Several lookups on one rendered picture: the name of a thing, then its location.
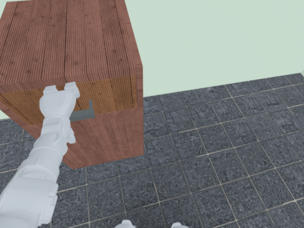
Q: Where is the cabinet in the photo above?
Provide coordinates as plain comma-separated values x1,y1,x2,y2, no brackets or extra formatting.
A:
0,0,144,169

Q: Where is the robot left hand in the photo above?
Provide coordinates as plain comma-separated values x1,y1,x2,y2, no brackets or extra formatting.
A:
39,82,80,143

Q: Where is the robot left upper arm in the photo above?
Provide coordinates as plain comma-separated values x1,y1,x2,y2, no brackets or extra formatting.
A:
0,176,58,228

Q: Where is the robot left forearm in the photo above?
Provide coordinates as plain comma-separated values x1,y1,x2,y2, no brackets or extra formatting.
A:
0,114,70,208

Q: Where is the handle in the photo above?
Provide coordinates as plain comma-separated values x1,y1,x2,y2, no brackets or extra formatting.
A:
69,100,95,122

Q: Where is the robot left shin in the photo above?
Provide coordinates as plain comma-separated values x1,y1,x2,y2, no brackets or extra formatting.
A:
122,220,132,224

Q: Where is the drawer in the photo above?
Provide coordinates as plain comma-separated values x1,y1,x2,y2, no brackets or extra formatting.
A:
0,75,137,125

